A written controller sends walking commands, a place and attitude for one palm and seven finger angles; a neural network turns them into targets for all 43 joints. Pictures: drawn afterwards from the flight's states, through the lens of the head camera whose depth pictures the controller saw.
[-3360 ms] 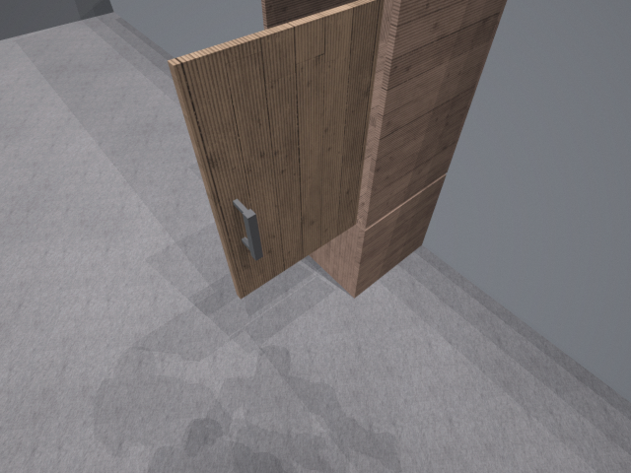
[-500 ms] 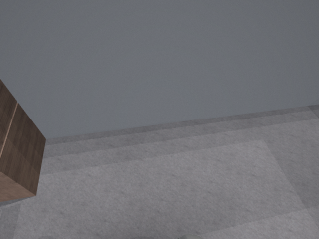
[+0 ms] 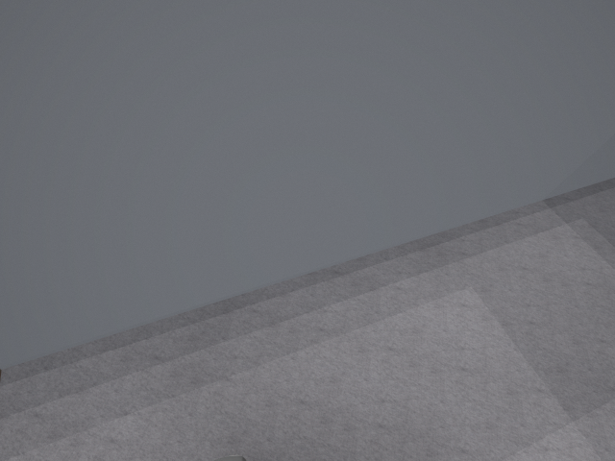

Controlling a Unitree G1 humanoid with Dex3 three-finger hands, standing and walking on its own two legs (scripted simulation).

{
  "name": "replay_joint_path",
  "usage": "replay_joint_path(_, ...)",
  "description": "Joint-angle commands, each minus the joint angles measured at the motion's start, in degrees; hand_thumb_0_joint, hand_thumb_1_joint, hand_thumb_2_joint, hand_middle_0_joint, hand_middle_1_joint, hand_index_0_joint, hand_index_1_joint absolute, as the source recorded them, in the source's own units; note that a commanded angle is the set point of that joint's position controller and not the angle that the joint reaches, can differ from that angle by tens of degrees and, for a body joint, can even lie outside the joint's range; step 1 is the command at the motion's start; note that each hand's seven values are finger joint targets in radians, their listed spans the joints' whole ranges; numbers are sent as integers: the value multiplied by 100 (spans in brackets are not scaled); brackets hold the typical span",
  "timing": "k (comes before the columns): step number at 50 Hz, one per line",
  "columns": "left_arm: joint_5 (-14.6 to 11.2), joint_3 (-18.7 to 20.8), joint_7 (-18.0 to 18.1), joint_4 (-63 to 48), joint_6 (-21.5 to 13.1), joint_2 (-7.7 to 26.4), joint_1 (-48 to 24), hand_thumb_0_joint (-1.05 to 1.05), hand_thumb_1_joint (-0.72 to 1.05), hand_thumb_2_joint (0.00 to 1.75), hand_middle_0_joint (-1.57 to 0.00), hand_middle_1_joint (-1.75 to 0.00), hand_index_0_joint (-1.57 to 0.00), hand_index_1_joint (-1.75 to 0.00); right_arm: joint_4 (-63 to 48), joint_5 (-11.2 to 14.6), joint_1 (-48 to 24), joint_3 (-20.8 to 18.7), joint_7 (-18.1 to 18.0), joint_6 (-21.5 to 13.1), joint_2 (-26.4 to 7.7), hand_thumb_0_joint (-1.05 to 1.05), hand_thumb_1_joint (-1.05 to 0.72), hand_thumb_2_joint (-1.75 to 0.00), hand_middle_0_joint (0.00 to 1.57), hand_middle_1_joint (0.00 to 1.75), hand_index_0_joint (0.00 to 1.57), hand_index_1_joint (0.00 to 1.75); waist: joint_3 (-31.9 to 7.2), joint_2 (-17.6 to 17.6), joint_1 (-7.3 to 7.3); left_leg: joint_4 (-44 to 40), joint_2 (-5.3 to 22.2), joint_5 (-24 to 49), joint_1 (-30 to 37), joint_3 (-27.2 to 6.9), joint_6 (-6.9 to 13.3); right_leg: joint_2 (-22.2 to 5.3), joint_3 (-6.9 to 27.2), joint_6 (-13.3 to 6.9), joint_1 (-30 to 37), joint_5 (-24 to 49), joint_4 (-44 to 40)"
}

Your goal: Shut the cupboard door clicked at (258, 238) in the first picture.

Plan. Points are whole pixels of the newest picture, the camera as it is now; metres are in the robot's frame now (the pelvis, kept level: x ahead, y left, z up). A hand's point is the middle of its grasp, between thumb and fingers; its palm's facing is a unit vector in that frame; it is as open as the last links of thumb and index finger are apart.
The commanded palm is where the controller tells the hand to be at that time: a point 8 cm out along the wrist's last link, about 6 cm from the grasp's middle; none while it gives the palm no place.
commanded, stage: walk to a spot facing it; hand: left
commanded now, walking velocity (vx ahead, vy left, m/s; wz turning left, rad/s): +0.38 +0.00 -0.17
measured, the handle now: out of the picture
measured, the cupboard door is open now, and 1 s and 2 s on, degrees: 89 89 89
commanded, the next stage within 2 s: turn to face it in 0.24 s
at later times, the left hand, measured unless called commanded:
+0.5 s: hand (231, 363) +0.29 +0.14 -0.16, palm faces +0.04 -0.98 -0.21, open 7.2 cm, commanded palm none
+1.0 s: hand (251, 322) +0.35 +0.11 -0.14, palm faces +0.33 -0.90 -0.29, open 7.4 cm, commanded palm none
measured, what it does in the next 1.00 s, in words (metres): walks ahead, turning left: right foot, then left foot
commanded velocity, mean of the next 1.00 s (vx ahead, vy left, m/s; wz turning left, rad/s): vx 0.09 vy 0.00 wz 0.36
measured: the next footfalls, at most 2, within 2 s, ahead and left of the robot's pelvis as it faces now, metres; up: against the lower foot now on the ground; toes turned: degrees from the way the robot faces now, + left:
right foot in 0.32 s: +0.24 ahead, -0.16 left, +0.00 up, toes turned -10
left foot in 0.58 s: +0.36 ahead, +0.08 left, +0.00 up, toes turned +11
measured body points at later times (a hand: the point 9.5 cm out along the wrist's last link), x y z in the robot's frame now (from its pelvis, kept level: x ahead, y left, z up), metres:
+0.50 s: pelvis +0.22 -0.05 +0.01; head +0.26 -0.05 +0.45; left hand +0.29 +0.19 -0.15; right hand +0.22 -0.29 -0.15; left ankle +0.23 +0.09 -0.69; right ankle +0.20 -0.15 -0.73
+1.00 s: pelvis +0.33 -0.11 +0.00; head +0.38 -0.12 +0.45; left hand +0.34 +0.16 -0.12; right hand +0.50 -0.34 -0.15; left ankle +0.28 +0.03 -0.66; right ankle +0.34 -0.21 -0.73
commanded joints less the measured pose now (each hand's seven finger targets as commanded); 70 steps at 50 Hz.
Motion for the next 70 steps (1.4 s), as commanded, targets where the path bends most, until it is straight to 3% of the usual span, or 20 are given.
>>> replay_joint_path(1,-34,6,-57,-730,-143,305,-455,0,90,90,-20,-30,-20,-30,376,-120,2266,-359,-211,-68,-1502,0,-90,-90,20,30,20,30,-587,1691,-845,-2050,2323,-1539,2818,-3559,1378,126,-9,-149,-3101,-1334,3203)
replay_joint_path(8,24,-56,-209,-544,-17,95,-723,0,90,90,-20,-30,-20,-30,248,-31,983,-161,-225,-174,-784,0,-90,-90,20,30,20,30,-105,1070,-118,-1974,1181,810,1298,-337,827,-646,-146,51,-1979,191,1747)
replay_joint_path(13,45,31,-174,-236,-30,321,0,0,90,90,-20,-30,-20,-30,335,16,798,-159,-170,-4,-815,0,-90,-90,20,30,20,30,-222,594,242,-1062,794,-181,547,123,516,-141,-684,6,124,872,282)
replay_joint_path(14,55,113,-131,-72,-72,601,537,0,90,90,-20,-30,-20,-30,299,62,698,-124,-150,2,-669,0,-90,-90,20,30,20,30,-387,52,540,-103,435,-288,-20,433,331,-449,-167,-161,1020,522,-51)
replay_joint_path(15,75,262,-56,140,-130,1225,1300,0,90,90,-20,-30,-20,-30,157,129,602,-49,-106,-6,-324,0,-90,-90,20,30,20,30,-645,-1387,860,1577,-212,-1145,-1207,839,82,-1770,1811,-720,1903,19,-838)
replay_joint_path(16,-24,307,0,205,-115,1533,1633,0,90,90,-20,-30,-20,-30,-77,140,262,-51,-102,14,-353,0,-90,-90,20,30,20,30,-700,-1696,996,2933,-286,-2418,-1731,229,108,-2622,3089,-1265,1933,15,-1723)
replay_joint_path(17,-13,257,101,174,-106,1257,1329,0,90,90,-20,-30,-20,-30,-90,132,8,-110,-133,25,-422,0,-90,-90,20,30,20,30,-409,-1130,816,3464,-20,-1995,-1895,-235,114,-2590,2945,-1409,1545,477,-1673)
replay_joint_path(21,42,32,189,-48,-200,535,268,0,90,90,-20,-30,-20,-30,273,102,335,-18,-155,129,-9,0,-90,-90,20,30,20,30,-331,-788,115,2334,186,-1210,-800,-405,39,-2068,441,-894,257,3432,-1187)
replay_joint_path(27,-49,59,206,-103,-95,651,-58,0,90,90,-20,-30,-20,-30,349,71,659,-5,-62,170,-119,0,-90,-90,20,30,20,30,-464,-416,-122,-260,-260,1008,745,192,82,-1520,-714,-194,122,3403,18)
replay_joint_path(29,-117,25,222,-352,14,392,57,0,90,90,-20,-30,-20,-30,322,-4,1282,-205,-141,153,-1067,0,-90,-90,20,30,20,30,-995,1710,-373,-570,1284,4079,2108,-1983,1031,-631,-1005,422,-1368,162,2000)
replay_joint_path(31,-58,5,257,-655,138,456,-462,0,90,90,-20,-30,-20,-30,224,3,1132,-251,-256,227,-1350,0,-90,-90,20,30,20,30,-869,1443,-400,-1049,1880,3506,1656,-2955,1616,-372,-3,396,-2010,-2000,3552)
replay_joint_path(41,-49,108,159,-721,243,537,78,0,90,90,-20,-30,-20,-30,-580,53,-510,-362,-221,454,-1299,0,-90,-90,20,30,20,30,-667,950,259,-797,454,668,-63,-1815,773,-112,-269,443,-24,285,218)
replay_joint_path(43,86,286,236,-800,154,1445,375,0,90,90,-20,-30,-20,-30,-880,128,-670,-300,-123,493,-668,0,-90,-90,20,30,20,30,-452,-1612,447,1165,-809,-1546,-1518,-470,-30,-2282,2052,-273,646,180,-1644)
replay_joint_path(44,65,248,228,-935,175,1598,244,0,90,90,-20,-30,-20,-30,-977,90,-826,-328,-71,494,-805,0,-90,-90,20,30,20,30,-412,-1515,507,2591,-666,-2199,-1262,-587,15,-2962,2314,-817,-42,568,-1766)
replay_joint_path(48,46,92,282,-1036,81,907,-180,0,90,90,-20,-30,-20,-30,-785,103,-795,-244,-19,558,-532,0,-90,-90,20,30,20,30,-208,-1086,114,3171,-315,-1409,-1405,-477,-138,-1981,353,-588,424,3977,-754)
replay_joint_path(53,40,119,274,-854,40,1170,431,0,90,90,-20,-30,-20,-30,-868,126,-1150,-90,42,524,-432,0,-90,-90,20,30,20,30,-552,-971,357,1417,-550,-1076,-827,95,-138,-1970,-123,-447,1299,5743,-269)
replay_joint_path(59,-50,180,234,-983,84,1340,-10,0,90,90,-20,-30,-20,-30,-739,77,-295,-185,-9,468,-918,0,-90,-90,20,30,20,30,-998,-738,-227,-544,-540,689,1351,201,208,-1940,-765,-22,314,4813,1227)
replay_joint_path(61,-91,32,206,-1412,167,803,-324,0,90,90,-20,-30,-20,-30,-634,60,471,-442,-60,447,-2008,0,-90,-90,20,30,20,30,-1237,1885,-590,-934,2083,4727,2735,-3019,1802,-696,-629,618,-2340,-1900,3736)
replay_joint_path(62,-18,33,257,-1623,279,981,-670,0,90,90,-20,-30,-20,-30,-611,95,585,-434,-90,479,-2046,0,-90,-90,20,30,20,30,-952,605,-582,-850,2217,3722,2296,-2923,1962,-779,43,586,-2519,-1818,4035)
replay_joint_path(70,-22,107,122,-1220,419,779,-216,0,90,90,-20,-30,-20,-30,-937,20,-829,-385,-139,510,-1618,0,-90,-90,20,30,20,30,-319,1208,107,-1443,580,-569,-116,-2024,980,-291,-108,472,-961,-613,1945)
